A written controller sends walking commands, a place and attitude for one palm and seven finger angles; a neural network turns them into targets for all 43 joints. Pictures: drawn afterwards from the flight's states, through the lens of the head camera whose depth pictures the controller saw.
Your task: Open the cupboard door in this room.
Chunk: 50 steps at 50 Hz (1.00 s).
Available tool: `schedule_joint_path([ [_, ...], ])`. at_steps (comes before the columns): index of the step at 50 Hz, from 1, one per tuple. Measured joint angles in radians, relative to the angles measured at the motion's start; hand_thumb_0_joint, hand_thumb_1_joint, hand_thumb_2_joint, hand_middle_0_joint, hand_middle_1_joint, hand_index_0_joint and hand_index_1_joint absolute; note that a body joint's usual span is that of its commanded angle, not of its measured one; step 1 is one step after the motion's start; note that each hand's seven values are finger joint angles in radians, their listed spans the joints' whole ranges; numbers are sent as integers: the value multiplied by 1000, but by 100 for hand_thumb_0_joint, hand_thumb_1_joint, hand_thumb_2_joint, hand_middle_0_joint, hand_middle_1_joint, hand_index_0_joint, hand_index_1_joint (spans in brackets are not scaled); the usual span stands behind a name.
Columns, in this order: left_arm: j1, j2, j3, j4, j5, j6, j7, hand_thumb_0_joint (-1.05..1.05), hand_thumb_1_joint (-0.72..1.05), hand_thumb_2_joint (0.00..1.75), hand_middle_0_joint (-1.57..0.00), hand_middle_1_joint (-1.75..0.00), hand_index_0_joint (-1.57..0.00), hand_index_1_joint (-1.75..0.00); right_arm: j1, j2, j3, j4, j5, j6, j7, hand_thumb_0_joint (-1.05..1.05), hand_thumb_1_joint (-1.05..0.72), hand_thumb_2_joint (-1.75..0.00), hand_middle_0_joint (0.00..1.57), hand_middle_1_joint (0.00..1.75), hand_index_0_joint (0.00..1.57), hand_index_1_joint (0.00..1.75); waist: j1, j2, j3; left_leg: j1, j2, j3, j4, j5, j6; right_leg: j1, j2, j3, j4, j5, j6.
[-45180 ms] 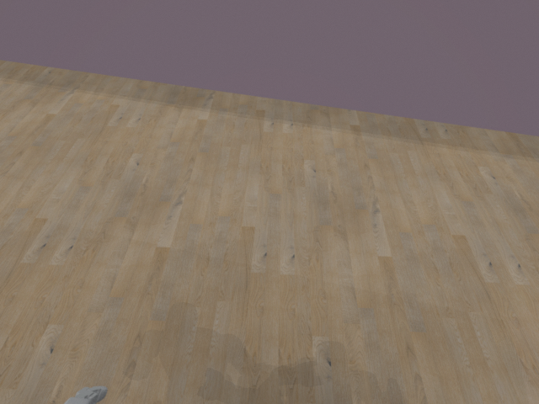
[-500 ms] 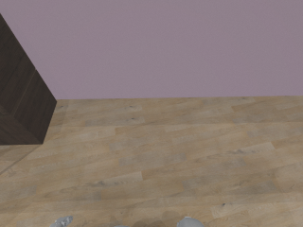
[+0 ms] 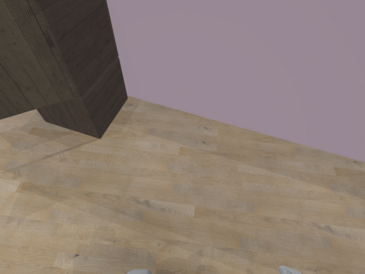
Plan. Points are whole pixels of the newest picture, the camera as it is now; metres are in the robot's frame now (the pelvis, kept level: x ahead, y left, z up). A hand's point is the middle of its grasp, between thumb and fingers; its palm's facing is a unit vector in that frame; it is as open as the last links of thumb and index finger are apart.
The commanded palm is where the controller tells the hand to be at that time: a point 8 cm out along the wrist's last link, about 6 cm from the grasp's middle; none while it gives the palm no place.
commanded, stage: turn to face it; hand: left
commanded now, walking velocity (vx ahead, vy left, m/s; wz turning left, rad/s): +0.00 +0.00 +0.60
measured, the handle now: out of the picture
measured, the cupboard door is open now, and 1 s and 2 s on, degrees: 46 46 46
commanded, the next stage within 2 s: take the last steps up to it in 0.80 s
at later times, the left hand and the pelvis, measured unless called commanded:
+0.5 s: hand out of the picture +0.05 +0.17 -0.13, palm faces +0.27 -0.92 -0.27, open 7.4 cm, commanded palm none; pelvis +0.01 -0.04 +0.02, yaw +17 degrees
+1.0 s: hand out of the picture -0.03 +0.20 -0.15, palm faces +0.50 -0.83 -0.24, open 7.4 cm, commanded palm none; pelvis +0.01 -0.01 +0.02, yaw +28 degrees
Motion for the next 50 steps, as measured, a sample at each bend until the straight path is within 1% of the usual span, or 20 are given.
schedule_joint_path([
  [1,-6,13,5,8,1,15,3,0,91,90,-20,-30,-21,-30,-3,6,3,-3,-2,-6,-4,0,-91,-90,19,30,20,30,4,-8,2,-9,-6,-5,22,-30,12,-39,14,47,91,-50,5],
  [3,-20,29,13,26,0,33,7,0,91,90,-20,-29,-21,-30,4,13,8,-10,-5,-14,-16,0,-91,-90,19,30,20,30,5,-5,-4,-12,-12,-24,15,-57,18,-105,46,110,230,-62,13],
  [6,-42,39,19,27,-1,34,3,0,91,90,-20,-29,-20,-30,15,16,14,-8,-8,-17,-28,0,-91,-90,20,30,20,30,7,10,-6,6,-20,-55,-48,-22,8,-157,75,158,291,-2,21],
  [12,-78,30,12,-8,-5,20,1,0,91,90,-20,-29,-20,-30,40,15,14,7,-10,-8,-28,0,-91,-90,20,30,20,30,-4,50,-7,22,-30,-121,-105,19,-1,-120,115,186,102,25,21],
  [14,-90,22,7,-20,-8,14,0,0,91,90,-19,-29,-20,-30,48,12,10,12,-10,-1,-27,0,-91,-90,20,30,20,30,-12,64,-9,12,-35,-147,-93,17,-11,-78,133,185,0,44,15],
  [16,-91,14,1,-35,-9,0,0,0,91,90,-20,-29,-20,-30,57,8,4,17,-6,8,-26,0,-91,-90,20,30,20,30,-15,74,-15,-7,-45,-171,-59,2,-25,-7,145,175,-158,124,8],
  [17,-89,7,-2,-41,-4,-11,3,0,91,90,-20,-29,-20,-30,61,3,0,18,-1,13,-24,0,-91,-90,20,30,20,30,-14,81,-19,-25,-47,-179,-22,-16,-27,13,147,167,-206,156,-14],
  [18,-90,-5,-7,-42,0,-19,6,0,91,90,-20,-29,-20,-30,58,-5,-7,23,2,18,-23,0,-91,-90,20,30,20,30,-18,98,-13,-52,-47,-182,59,-98,-31,16,150,149,-196,155,-39],
  [20,-83,-25,-18,-45,2,-27,11,0,91,90,-20,-29,-20,-30,51,-18,-16,34,1,30,-20,1,-91,-90,20,30,20,30,-23,107,-4,-120,-56,-158,286,-202,-38,31,136,119,-188,139,-69],
  [22,-69,-41,-25,-42,1,-27,15,0,91,90,-20,-29,-20,-30,42,-25,-20,42,-1,38,-14,1,-91,-90,20,30,20,30,-26,103,0,-168,-45,-121,463,-193,-52,58,122,96,-215,142,-76],
  [24,-54,-52,-29,-34,2,-25,17,0,91,90,-20,-29,-20,-30,36,-24,-20,43,0,41,-9,1,-91,-90,20,30,20,30,-30,90,1,-182,-26,-90,518,-173,-64,82,106,75,-247,153,-75],
  [28,-27,-61,-33,-16,6,-29,13,0,90,90,-20,-29,-21,-30,23,-13,-11,45,3,39,-5,1,-91,-90,19,30,20,29,-23,53,3,-133,2,-47,382,-179,-76,112,74,30,-280,160,-67],
  [32,-1,-44,-21,1,10,-34,11,0,91,90,-20,-30,-21,-30,-4,0,2,45,7,31,-7,1,-91,-90,19,30,20,29,5,24,10,-53,5,-18,178,-184,-63,115,49,-9,-255,138,-53],
  [34,17,-28,-14,16,8,-31,9,0,91,90,-20,-30,-21,-30,-18,5,9,39,7,20,-8,1,-91,-90,19,30,20,29,13,13,9,2,0,-1,46,-119,-52,106,36,-26,-216,114,-40],
  [35,31,-21,-10,23,4,-28,7,0,91,90,-20,-30,-21,-30,-20,4,13,32,6,10,-7,1,-91,-90,19,30,20,29,15,16,2,37,4,5,-34,-31,-39,93,34,-33,-182,96,-32],
  [36,36,-10,-6,32,-1,-20,5,0,91,90,-20,-30,-21,-30,-25,7,13,27,2,-1,-9,1,-91,-90,19,30,20,29,14,8,-1,35,-2,5,-41,-6,-15,67,25,-21,-120,70,-20],
  [38,29,12,-1,53,-2,7,11,0,91,90,-20,-29,-21,-30,-32,20,21,20,-1,-14,-15,0,-91,-90,19,30,20,29,24,-10,6,24,-13,5,-2,-46,19,2,37,60,41,-47,-7],
  [42,0,26,6,84,-5,32,11,0,91,90,-20,-29,-20,-30,-20,36,35,20,-5,-25,-41,0,-91,-90,19,30,20,30,29,1,0,49,-18,-20,-56,-36,27,-94,80,156,241,-37,4],
  [46,-19,21,4,78,-6,25,6,0,91,90,-20,-29,-20,-30,3,48,44,39,-4,-28,-47,0,-91,-90,20,30,20,30,31,21,-10,78,-19,-40,-127,8,30,-113,93,179,218,16,10],
  [50,-32,-2,-4,69,-3,16,-2,0,91,90,-19,-29,-20,-30,36,53,43,59,-8,-24,-41,0,-91,-90,20,30,20,30,20,49,-25,86,-16,-59,-144,19,21,-63,108,166,71,11,2],
])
